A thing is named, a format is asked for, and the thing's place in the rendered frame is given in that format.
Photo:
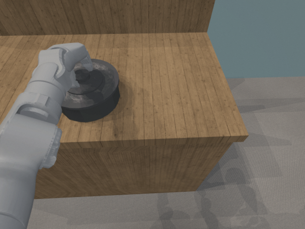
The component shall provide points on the left robot upper arm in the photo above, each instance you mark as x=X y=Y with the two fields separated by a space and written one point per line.
x=27 y=145

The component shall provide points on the knob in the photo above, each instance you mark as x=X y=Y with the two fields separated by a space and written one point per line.
x=82 y=75

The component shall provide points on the pot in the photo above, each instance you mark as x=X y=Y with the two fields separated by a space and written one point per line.
x=94 y=113

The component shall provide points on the table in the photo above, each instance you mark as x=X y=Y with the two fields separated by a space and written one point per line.
x=176 y=115

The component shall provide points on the lid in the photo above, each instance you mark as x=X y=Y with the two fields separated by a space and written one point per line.
x=103 y=83

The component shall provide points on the left robot forearm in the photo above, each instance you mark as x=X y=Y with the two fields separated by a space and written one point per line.
x=46 y=90

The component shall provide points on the left robot hand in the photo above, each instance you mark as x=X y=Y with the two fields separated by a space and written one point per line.
x=81 y=54

